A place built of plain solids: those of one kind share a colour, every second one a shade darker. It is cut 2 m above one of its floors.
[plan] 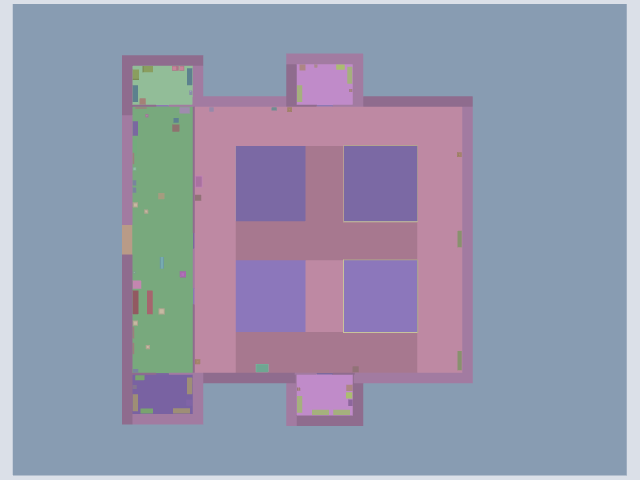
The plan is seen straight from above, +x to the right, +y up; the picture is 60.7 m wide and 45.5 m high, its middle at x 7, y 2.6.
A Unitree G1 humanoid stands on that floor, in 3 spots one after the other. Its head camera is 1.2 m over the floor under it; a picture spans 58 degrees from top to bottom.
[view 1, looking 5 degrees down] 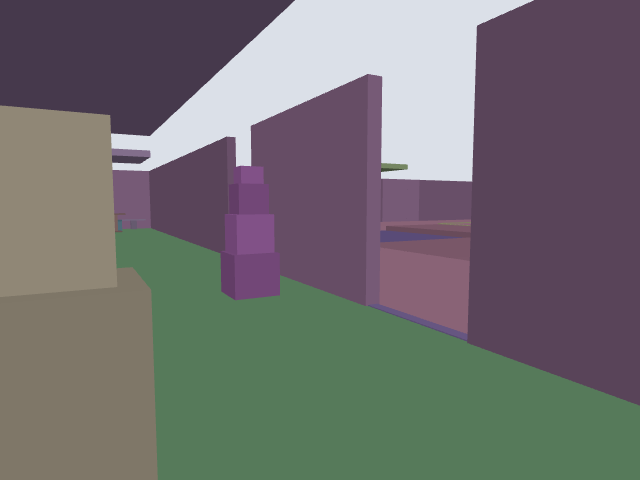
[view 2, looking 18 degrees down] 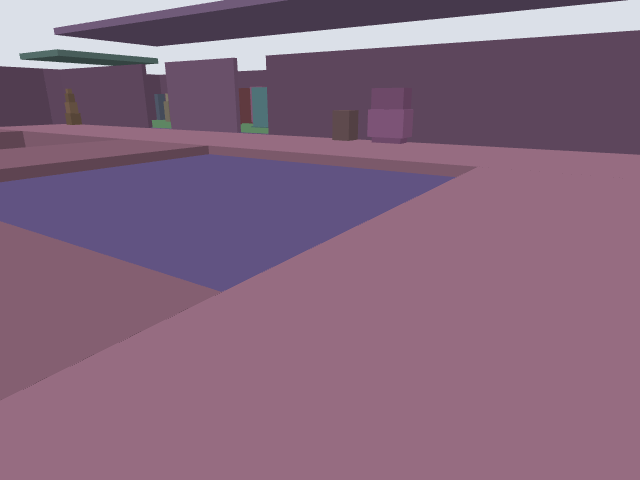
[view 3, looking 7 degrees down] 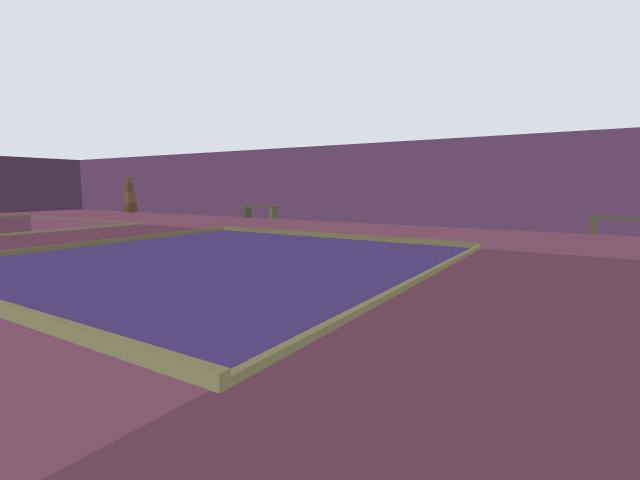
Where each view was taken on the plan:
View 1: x -7.92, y -6.03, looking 61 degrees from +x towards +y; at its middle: wall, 5.90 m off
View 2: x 7.45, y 13.47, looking -147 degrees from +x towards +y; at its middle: step_tier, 4.63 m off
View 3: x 7.45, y -7.98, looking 32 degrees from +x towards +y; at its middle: step_tier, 9.85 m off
